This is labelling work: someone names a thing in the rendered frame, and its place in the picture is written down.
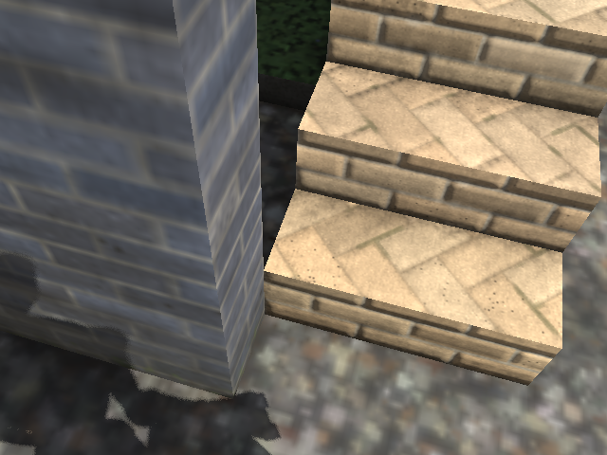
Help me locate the stairs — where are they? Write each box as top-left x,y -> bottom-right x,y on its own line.
264,0 -> 607,386

